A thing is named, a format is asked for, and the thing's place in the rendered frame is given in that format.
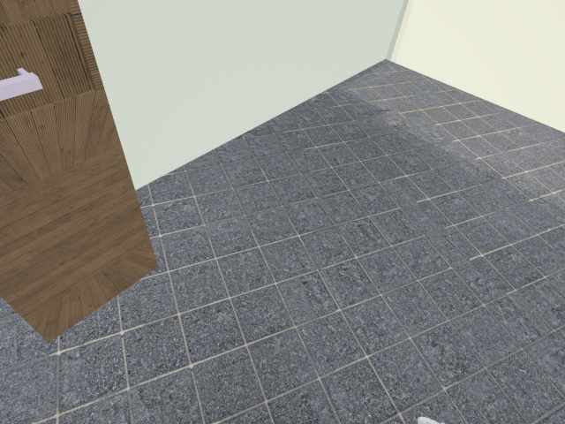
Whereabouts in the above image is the drawer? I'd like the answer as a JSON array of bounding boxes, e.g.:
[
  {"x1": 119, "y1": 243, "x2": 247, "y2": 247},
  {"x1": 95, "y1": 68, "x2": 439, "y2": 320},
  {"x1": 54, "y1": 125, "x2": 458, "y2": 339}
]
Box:
[{"x1": 0, "y1": 13, "x2": 94, "y2": 119}]

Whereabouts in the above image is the handle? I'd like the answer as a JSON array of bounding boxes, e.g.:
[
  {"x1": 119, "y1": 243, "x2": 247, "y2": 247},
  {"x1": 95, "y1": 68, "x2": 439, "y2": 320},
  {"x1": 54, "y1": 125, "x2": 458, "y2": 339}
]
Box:
[{"x1": 0, "y1": 68, "x2": 43, "y2": 101}]

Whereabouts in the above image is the cabinet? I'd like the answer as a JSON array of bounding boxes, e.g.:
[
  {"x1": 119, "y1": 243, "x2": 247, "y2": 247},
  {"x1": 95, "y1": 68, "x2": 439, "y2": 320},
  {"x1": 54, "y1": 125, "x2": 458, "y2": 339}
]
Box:
[{"x1": 0, "y1": 0, "x2": 158, "y2": 343}]

